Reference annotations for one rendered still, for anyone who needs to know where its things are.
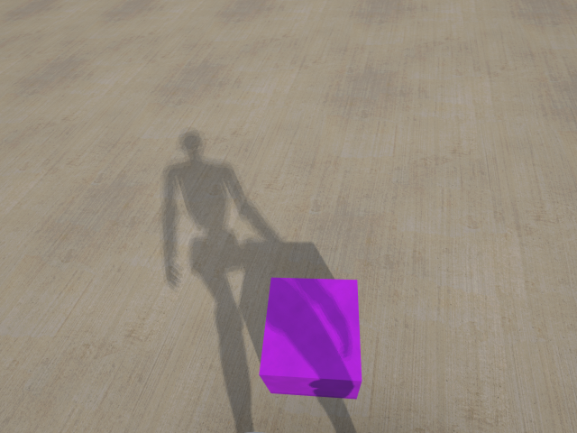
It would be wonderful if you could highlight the carton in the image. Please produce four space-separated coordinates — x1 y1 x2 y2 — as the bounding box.
259 278 362 399

